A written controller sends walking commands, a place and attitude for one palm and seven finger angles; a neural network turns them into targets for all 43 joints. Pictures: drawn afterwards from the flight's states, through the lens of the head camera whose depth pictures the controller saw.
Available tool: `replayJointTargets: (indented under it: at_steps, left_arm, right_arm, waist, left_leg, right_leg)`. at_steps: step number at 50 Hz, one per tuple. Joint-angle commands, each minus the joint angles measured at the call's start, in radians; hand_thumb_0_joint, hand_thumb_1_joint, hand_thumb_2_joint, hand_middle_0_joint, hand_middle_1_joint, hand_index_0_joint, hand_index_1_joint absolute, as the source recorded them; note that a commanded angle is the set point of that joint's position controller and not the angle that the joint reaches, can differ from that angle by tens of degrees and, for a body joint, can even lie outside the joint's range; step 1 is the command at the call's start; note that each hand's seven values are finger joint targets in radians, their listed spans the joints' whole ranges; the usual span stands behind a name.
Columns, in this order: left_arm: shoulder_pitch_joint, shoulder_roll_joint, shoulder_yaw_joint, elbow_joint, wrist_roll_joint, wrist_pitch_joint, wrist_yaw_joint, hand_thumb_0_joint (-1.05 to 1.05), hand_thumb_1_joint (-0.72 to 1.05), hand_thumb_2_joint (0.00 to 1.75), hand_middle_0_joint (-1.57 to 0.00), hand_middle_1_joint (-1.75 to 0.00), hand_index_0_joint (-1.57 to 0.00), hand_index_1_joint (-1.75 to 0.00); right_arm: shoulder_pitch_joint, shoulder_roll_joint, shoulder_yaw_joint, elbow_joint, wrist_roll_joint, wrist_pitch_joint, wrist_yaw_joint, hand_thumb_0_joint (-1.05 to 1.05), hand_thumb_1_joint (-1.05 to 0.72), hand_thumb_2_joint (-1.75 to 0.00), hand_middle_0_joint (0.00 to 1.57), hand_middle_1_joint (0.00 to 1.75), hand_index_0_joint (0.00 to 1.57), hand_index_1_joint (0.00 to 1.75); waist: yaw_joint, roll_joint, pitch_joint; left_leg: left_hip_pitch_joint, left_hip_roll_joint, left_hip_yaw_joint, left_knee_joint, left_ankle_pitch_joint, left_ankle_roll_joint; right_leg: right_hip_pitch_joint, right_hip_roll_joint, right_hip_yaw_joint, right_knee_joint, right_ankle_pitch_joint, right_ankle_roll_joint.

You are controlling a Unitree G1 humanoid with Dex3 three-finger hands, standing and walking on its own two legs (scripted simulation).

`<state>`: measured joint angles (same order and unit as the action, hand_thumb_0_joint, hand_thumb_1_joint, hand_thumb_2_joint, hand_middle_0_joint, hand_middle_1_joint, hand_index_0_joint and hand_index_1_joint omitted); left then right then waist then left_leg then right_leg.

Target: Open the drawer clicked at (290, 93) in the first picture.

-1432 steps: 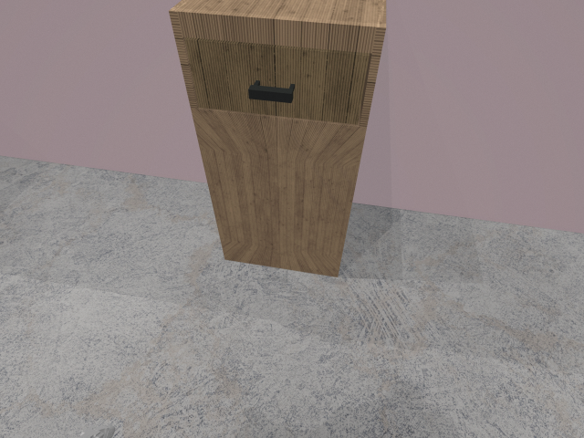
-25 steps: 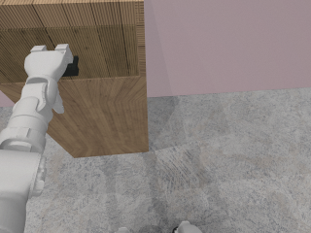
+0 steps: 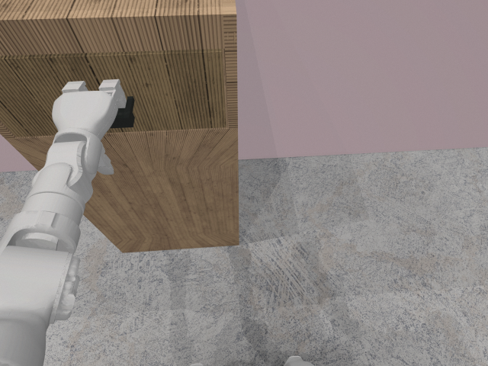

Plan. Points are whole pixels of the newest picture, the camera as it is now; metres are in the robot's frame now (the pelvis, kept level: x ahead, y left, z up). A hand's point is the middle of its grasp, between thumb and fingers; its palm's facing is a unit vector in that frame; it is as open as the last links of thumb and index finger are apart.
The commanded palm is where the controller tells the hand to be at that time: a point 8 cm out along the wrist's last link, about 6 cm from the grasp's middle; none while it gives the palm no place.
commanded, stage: close the thumb around the handle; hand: left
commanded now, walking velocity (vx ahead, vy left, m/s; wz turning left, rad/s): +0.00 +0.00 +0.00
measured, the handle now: (103, 110) +0.54 +0.25 +0.08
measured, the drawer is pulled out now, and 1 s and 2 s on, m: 0.00 0.04 0.17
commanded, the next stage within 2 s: pull the drawer open in 0.46 s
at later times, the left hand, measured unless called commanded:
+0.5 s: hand (101, 136) +0.48 +0.24 +0.07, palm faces -0.03 +0.02 -1.00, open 7.7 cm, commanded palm +0.46 +0.22 +0.11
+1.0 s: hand (98, 155) +0.45 +0.24 +0.07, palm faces +0.00 -0.01 -1.00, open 7.6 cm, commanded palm +0.41 +0.22 +0.11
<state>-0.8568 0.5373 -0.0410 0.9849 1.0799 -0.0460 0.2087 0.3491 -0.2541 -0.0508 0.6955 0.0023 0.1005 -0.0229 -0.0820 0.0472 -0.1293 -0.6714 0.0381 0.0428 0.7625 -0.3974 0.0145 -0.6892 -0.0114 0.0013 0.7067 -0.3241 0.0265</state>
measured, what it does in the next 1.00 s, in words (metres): stands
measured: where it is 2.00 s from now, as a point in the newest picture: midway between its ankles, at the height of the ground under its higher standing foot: outside the picture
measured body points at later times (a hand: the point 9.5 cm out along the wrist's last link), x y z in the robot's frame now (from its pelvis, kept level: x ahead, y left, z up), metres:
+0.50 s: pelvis +0.00 +0.00 +0.00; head +0.09 -0.01 +0.44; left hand +0.48 +0.24 +0.12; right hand +0.03 -0.27 -0.13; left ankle -0.03 +0.11 -0.71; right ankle +0.00 -0.14 -0.71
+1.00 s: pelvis +0.01 +0.00 +0.01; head +0.08 -0.01 +0.45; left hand +0.44 +0.24 +0.12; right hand +0.08 -0.27 -0.13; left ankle -0.03 +0.11 -0.71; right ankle +0.00 -0.14 -0.71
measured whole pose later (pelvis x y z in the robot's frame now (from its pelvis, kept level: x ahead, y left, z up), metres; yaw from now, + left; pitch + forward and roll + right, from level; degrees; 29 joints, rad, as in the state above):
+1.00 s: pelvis +0.01 +0.00 +0.01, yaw +0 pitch +15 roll -1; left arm -0.60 0.48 -0.05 0.72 1.04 0.01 0.20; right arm 0.31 -0.25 -0.06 0.67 0.01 0.13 -0.01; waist -0.04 0.06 -0.13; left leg -0.57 0.04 0.05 0.72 -0.40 0.01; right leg -0.60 -0.01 0.01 0.67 -0.33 0.02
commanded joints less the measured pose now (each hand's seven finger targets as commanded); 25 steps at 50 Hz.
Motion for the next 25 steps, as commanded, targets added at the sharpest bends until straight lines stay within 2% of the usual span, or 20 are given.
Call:
replayJointTargets:
  at_steps: [1,2,3,4,8,10,12,13,16,20,21,23,24,25]
  left_arm:
    - [-0.362,0.180,0.028,-0.112,0.002,0.010,-0.002,0.00,0.23,0.61,-0.35,-1.28,-0.35,-1.28]
    - [-0.365,0.179,0.027,-0.124,0.004,0.011,-0.001,0.00,0.28,0.64,-0.36,-1.28,-0.36,-1.28]
    - [-0.358,0.192,0.045,-0.135,0.005,0.010,-0.001,0.00,0.34,0.66,-0.36,-1.29,-0.36,-1.29]
    - [-0.359,0.165,0.018,-0.127,0.006,0.013,-0.001,0.00,0.40,0.68,-0.36,-1.30,-0.36,-1.30]
    - [-0.338,0.134,0.010,-0.168,-0.004,0.013,-0.008,0.00,0.62,0.78,-0.38,-1.32,-0.38,-1.32]
    - [-0.347,0.120,-0.008,-0.141,-0.004,0.019,-0.011,0.00,0.73,0.83,-0.39,-1.33,-0.39,-1.33]
    - [-0.356,0.139,0.005,-0.148,-0.002,0.020,-0.009,0.00,0.84,0.88,-0.40,-1.34,-0.40,-1.34]
    - [-0.365,0.153,0.017,-0.164,0.000,0.016,-0.011,0.00,0.90,0.90,-0.40,-1.35,-0.40,-1.35]
    - [-0.357,0.134,-0.003,-0.142,0.002,0.019,-0.012,0.00,0.90,0.90,-0.40,-1.35,-0.40,-1.35]
    - [-0.368,0.136,0.002,-0.147,0.001,0.014,-0.008,0.00,0.90,0.90,-0.40,-1.35,-0.40,-1.35]
    - [-0.394,0.118,-0.016,-0.167,-0.002,0.012,-0.007,0.00,0.90,0.90,-0.40,-1.35,-0.40,-1.35]
    - [-0.394,0.144,0.007,-0.152,0.002,0.011,-0.007,0.00,0.90,0.90,-0.40,-1.35,-0.40,-1.35]
    - [-0.396,0.124,-0.013,-0.139,0.001,0.012,-0.007,0.00,0.90,0.90,-0.40,-1.35,-0.40,-1.35]
    - [-0.392,0.151,0.014,-0.150,-0.003,0.009,-0.004,0.00,0.90,0.90,-0.40,-1.35,-0.40,-1.35]
  right_arm:
    - [0.127,-0.167,-0.060,-0.051,-0.001,-0.018,-0.016,0.00,-0.90,-0.90,0.20,0.30,0.20,0.30]
    - [0.126,-0.165,-0.060,-0.052,-0.003,-0.018,-0.015,0.00,-0.90,-0.90,0.20,0.30,0.20,0.30]
    - [0.127,-0.165,-0.063,-0.053,-0.003,-0.016,-0.014,0.00,-0.90,-0.90,0.20,0.30,0.20,0.30]
    - [0.127,-0.162,-0.061,-0.054,-0.005,-0.016,-0.014,0.00,-0.90,-0.90,0.20,0.30,0.20,0.30]
    - [0.122,-0.160,-0.065,-0.059,-0.007,-0.011,-0.006,0.00,-0.90,-0.90,0.20,0.30,0.20,0.30]
    - [0.120,-0.162,-0.064,-0.054,-0.003,-0.007,-0.008,0.00,-0.90,-0.90,0.20,0.30,0.20,0.30]
    - [0.117,-0.162,-0.064,-0.054,-0.005,-0.010,-0.009,0.00,-0.90,-0.90,0.20,0.30,0.20,0.30]
    - [0.118,-0.165,-0.065,-0.052,-0.008,-0.008,-0.009,0.00,-0.90,-0.90,0.20,0.30,0.20,0.30]
    - [0.114,-0.159,-0.061,-0.056,-0.005,-0.010,-0.012,0.00,-0.90,-0.90,0.20,0.30,0.20,0.30]
    - [0.120,-0.159,-0.064,-0.051,-0.005,-0.012,-0.012,0.00,-0.90,-0.90,0.20,0.30,0.20,0.30]
    - [0.120,-0.159,-0.063,-0.050,-0.008,-0.015,-0.012,0.00,-0.90,-0.90,0.20,0.30,0.20,0.30]
    - [0.121,-0.162,-0.065,-0.045,-0.007,-0.013,-0.013,0.00,-0.90,-0.90,0.20,0.30,0.20,0.30]
    - [0.123,-0.159,-0.063,-0.045,-0.008,-0.015,-0.014,0.00,-0.90,-0.90,0.20,0.30,0.20,0.30]
    - [0.124,-0.160,-0.063,-0.045,-0.007,-0.016,-0.013,0.00,-0.90,-0.90,0.20,0.30,0.20,0.30]
  waist:
    - [-0.031,-0.007,-0.333]
    - [-0.027,0.009,-0.353]
    - [-0.022,-0.011,-0.376]
    - [-0.030,0.001,-0.373]
    - [-0.019,0.023,-0.393]
    - [-0.036,-0.017,-0.345]
    - [-0.030,-0.002,-0.347]
    - [-0.024,0.009,-0.375]
    - [-0.029,-0.010,-0.343]
    - [-0.032,0.003,-0.356]
    - [-0.039,0.009,-0.365]
    - [-0.038,-0.010,-0.368]
    - [-0.042,-0.006,-0.357]
    - [-0.034,-0.005,-0.363]
  left_leg:
    - [0.230,-0.036,-0.010,-0.061,0.446,0.020]
    - [0.240,-0.037,-0.009,-0.059,0.455,0.019]
    - [0.249,-0.037,-0.010,-0.054,0.481,0.021]
    - [0.254,-0.035,-0.011,-0.054,0.486,0.021]
    - [0.290,-0.032,-0.016,-0.043,0.574,0.017]
    - [0.266,-0.030,-0.022,-0.050,0.512,0.017]
    - [0.259,-0.034,-0.016,-0.054,0.485,0.019]
    - [0.269,-0.034,-0.015,-0.052,0.505,0.019]
    - [0.244,-0.036,-0.016,-0.058,0.463,0.019]
    - [0.257,-0.036,-0.018,-0.051,0.470,0.020]
    - [0.264,-0.037,-0.016,-0.049,0.475,0.021]
    - [0.256,-0.037,-0.019,-0.049,0.466,0.020]
    - [0.245,-0.039,-0.017,-0.050,0.452,0.021]
    - [0.244,-0.038,-0.019,-0.051,0.454,0.021]
  right_leg:
    - [0.167,0.066,-0.045,-0.051,0.319,-0.050]
    - [0.173,0.066,-0.044,-0.047,0.324,-0.051]
    - [0.187,0.066,-0.044,-0.046,0.340,-0.052]
    - [0.179,0.065,-0.044,-0.045,0.344,-0.049]
    - [0.181,0.069,-0.047,-0.040,0.371,-0.052]
    - [0.154,0.071,-0.051,-0.045,0.334,-0.049]
    - [0.166,0.069,-0.047,-0.048,0.330,-0.052]
    - [0.180,0.068,-0.045,-0.045,0.344,-0.054]
    - [0.173,0.068,-0.049,-0.047,0.321,-0.052]
    - [0.161,0.069,-0.046,-0.044,0.320,-0.053]
    - [0.162,0.068,-0.045,-0.045,0.329,-0.051]
    - [0.168,0.069,-0.044,-0.045,0.325,-0.053]
    - [0.163,0.068,-0.044,-0.045,0.321,-0.051]
    - [0.173,0.068,-0.044,-0.045,0.326,-0.052]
